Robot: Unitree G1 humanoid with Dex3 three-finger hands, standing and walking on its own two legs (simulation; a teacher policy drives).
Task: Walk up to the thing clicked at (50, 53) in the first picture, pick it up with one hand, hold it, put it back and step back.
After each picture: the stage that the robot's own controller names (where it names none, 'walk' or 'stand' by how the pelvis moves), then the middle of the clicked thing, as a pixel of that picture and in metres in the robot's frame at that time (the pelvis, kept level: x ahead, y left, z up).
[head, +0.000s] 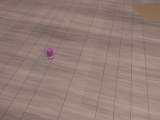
stand; (50, 53) +1.29 +0.34 -0.72
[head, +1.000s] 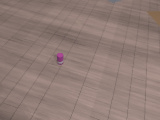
walk; (60, 58) +1.17 +0.19 -0.71
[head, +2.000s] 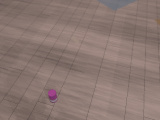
walk; (52, 96) +0.71 +0.22 -0.70
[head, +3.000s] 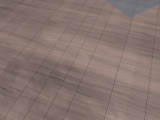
stand; out of the picture +0.40 +0.23 -0.69
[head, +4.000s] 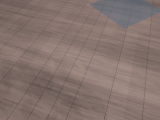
stand; out of the picture +0.35 +0.22 -0.72
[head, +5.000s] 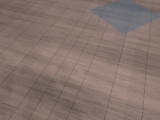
stand; out of the picture +0.35 +0.23 -0.73
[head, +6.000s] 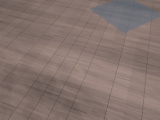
stand; out of the picture +0.35 +0.23 -0.73
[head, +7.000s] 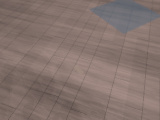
stand; out of the picture +0.34 +0.23 -0.73
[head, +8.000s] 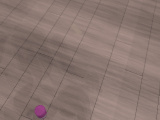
go down; (41, 112) +0.38 +0.22 -0.60
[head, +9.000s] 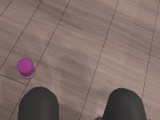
go down; (26, 69) +0.44 +0.23 -0.31
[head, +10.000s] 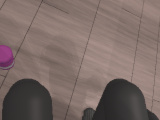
close in; (4, 58) +0.44 +0.25 -0.26
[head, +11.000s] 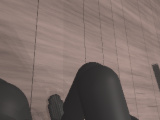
close in; out of the picture +0.42 +0.28 -0.22
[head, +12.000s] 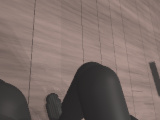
close; out of the picture +0.42 +0.29 -0.23
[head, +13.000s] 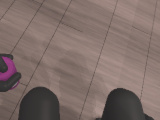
lift; (5, 74) +0.35 +0.26 -0.08
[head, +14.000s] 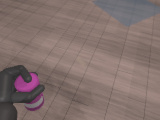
hold; (30, 92) +0.33 +0.17 +0.04
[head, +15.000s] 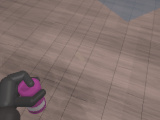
hold; (33, 96) +0.33 +0.17 -0.01
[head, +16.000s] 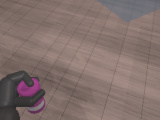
hold; (32, 96) +0.33 +0.17 -0.01
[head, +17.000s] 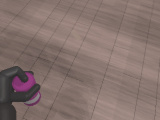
crouch; (28, 90) +0.35 +0.18 -0.05
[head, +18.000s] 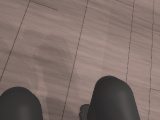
lower; out of the picture +0.47 +0.28 -0.11
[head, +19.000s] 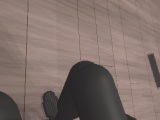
lower; out of the picture +0.43 +0.29 -0.23
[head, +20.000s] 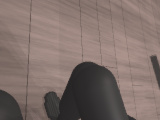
lower; out of the picture +0.43 +0.30 -0.23
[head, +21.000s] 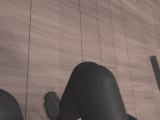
lower; out of the picture +0.43 +0.30 -0.23
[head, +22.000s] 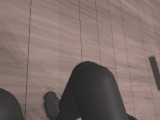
lower; out of the picture +0.43 +0.30 -0.23
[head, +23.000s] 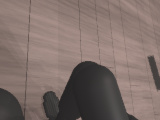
open; out of the picture +0.43 +0.29 -0.23
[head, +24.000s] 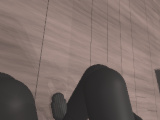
stand; out of the picture +0.42 +0.28 -0.23
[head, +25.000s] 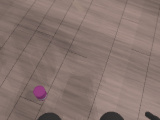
walk; (40, 93) +0.43 +0.21 -0.51
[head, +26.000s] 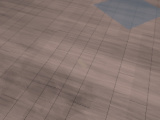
stand; out of the picture +0.38 +0.20 -0.67
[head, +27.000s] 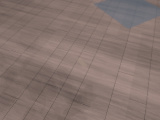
stand; out of the picture +0.39 +0.21 -0.67
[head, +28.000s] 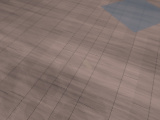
stand; out of the picture +0.39 +0.19 -0.70
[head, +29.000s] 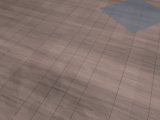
stand; out of the picture +0.39 +0.21 -0.72
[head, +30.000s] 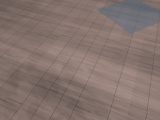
stand; out of the picture +0.37 +0.22 -0.73
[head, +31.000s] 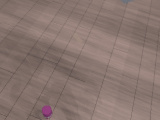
walk; (47, 112) +0.43 +0.18 -0.71
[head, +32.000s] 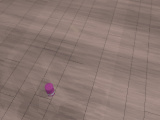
walk; (50, 89) +0.65 +0.27 -0.69
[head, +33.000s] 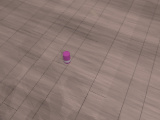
stand; (66, 57) +0.98 +0.17 -0.69
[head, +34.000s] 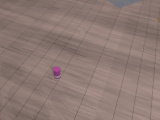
stand; (57, 72) +0.98 +0.22 -0.72
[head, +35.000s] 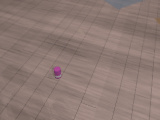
stand; (57, 72) +1.02 +0.22 -0.73
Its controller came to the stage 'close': yes
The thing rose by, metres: 0.70
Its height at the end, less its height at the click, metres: +0.00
